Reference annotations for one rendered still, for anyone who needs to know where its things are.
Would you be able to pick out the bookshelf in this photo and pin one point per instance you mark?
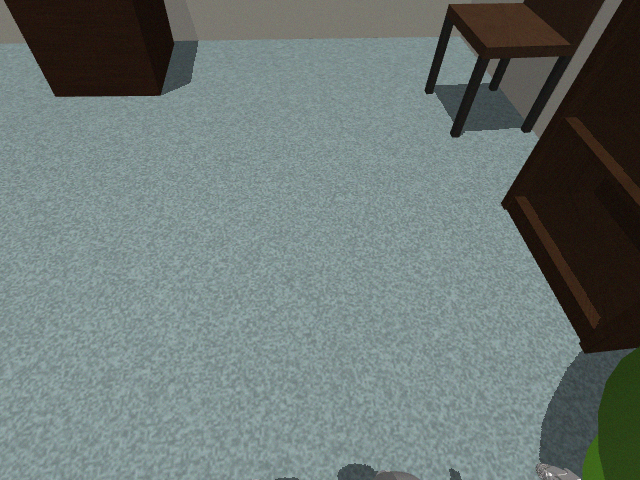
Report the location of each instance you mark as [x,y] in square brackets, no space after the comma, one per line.
[576,200]

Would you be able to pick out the chair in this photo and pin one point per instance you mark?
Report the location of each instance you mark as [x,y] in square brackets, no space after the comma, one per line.
[534,28]

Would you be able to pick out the right robot hand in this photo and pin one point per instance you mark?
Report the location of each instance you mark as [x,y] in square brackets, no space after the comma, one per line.
[548,472]

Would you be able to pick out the potted plant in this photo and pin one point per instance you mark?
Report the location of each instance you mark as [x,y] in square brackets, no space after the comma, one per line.
[614,453]

